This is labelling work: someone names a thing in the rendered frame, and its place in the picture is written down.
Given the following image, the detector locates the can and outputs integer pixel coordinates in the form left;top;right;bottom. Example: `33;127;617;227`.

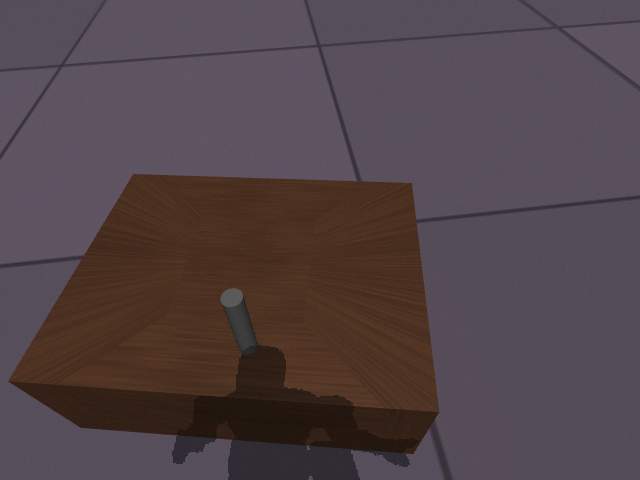
220;288;258;355

